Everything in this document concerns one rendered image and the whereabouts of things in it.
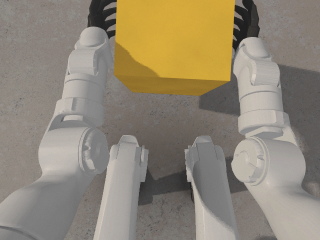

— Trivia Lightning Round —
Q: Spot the left robot hand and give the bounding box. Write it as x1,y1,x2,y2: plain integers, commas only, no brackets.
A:
87,0,117,39

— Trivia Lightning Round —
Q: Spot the left robot upper arm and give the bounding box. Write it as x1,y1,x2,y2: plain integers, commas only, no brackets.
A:
0,126,110,240

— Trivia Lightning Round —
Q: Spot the right robot forearm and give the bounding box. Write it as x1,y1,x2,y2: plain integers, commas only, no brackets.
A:
231,37,306,169

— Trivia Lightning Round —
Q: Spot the robot right foot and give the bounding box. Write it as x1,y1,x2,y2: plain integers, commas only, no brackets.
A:
189,182,195,204

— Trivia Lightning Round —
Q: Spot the carton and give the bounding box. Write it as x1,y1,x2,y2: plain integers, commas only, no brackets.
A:
114,0,235,96

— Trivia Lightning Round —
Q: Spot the robot left thigh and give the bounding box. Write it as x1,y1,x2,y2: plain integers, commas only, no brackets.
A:
93,141,149,240

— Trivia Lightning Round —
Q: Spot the right robot upper arm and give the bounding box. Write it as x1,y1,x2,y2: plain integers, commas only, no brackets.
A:
231,136,320,240

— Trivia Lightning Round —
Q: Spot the right robot hand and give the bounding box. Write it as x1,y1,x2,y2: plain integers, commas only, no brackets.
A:
232,0,260,52

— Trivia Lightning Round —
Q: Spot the left robot forearm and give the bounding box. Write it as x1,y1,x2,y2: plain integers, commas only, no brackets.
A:
38,26,113,163

